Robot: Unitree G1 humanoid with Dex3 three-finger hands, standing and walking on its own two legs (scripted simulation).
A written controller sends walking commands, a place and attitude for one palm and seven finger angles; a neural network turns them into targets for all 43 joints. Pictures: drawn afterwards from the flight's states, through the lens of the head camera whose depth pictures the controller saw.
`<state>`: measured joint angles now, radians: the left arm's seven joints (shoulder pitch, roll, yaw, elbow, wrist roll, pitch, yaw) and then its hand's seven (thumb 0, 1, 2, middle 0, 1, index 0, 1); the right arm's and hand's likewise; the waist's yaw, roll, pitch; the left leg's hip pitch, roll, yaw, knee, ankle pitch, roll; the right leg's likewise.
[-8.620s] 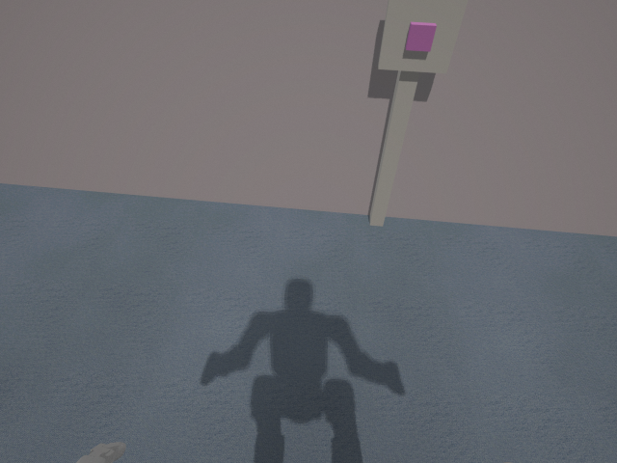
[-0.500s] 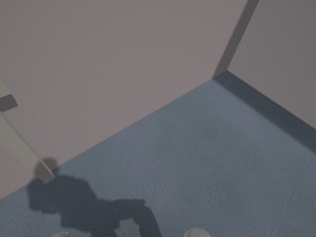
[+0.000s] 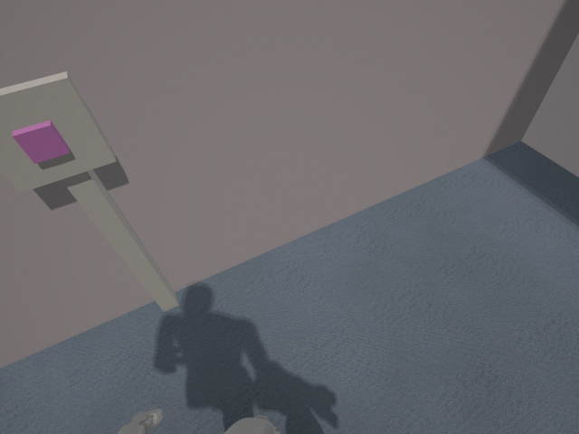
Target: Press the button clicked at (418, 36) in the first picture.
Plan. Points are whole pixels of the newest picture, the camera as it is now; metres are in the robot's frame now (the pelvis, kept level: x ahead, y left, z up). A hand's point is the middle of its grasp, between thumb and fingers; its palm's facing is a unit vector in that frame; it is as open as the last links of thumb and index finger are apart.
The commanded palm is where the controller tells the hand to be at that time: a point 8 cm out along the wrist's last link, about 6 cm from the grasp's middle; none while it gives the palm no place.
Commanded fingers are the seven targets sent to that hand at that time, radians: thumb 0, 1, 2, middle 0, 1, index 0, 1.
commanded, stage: turn to face it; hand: left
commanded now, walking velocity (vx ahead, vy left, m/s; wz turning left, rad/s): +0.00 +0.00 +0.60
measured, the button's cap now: (42, 141) +0.66 +0.51 +0.06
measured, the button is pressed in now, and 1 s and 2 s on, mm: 0 0 0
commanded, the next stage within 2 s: take the last steps up to it in 0.58 s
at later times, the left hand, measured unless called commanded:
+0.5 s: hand out of the picture -0.07 +0.27 -0.19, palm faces +0.32 -0.91 -0.26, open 7.4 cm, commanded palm none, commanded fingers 0.00 0.90 0.90 -0.20 -0.30 -0.20 -0.30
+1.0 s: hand out of the picture -0.03 +0.18 -0.15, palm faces +0.39 -0.89 -0.24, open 7.4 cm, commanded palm none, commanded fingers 0.00 0.90 0.90 -0.20 -0.30 -0.20 -0.30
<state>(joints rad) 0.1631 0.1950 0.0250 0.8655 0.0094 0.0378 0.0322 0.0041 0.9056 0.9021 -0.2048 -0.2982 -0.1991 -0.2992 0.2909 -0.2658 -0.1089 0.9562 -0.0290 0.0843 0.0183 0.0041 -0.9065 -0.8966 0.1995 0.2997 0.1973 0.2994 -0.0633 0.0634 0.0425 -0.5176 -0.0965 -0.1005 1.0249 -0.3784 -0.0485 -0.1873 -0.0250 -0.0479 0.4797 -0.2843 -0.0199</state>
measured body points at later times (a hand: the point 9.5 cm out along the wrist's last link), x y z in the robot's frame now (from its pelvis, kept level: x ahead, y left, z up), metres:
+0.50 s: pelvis -0.01 +0.05 -0.01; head +0.01 +0.09 +0.44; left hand -0.08 +0.32 -0.17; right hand +0.19 -0.15 -0.12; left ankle -0.04 +0.15 -0.74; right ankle -0.02 -0.10 -0.67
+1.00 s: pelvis +0.03 +0.01 +0.00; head +0.03 -0.03 +0.45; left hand -0.05 +0.22 -0.13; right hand +0.11 -0.22 -0.17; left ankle -0.02 +0.16 -0.66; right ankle +0.03 -0.08 -0.74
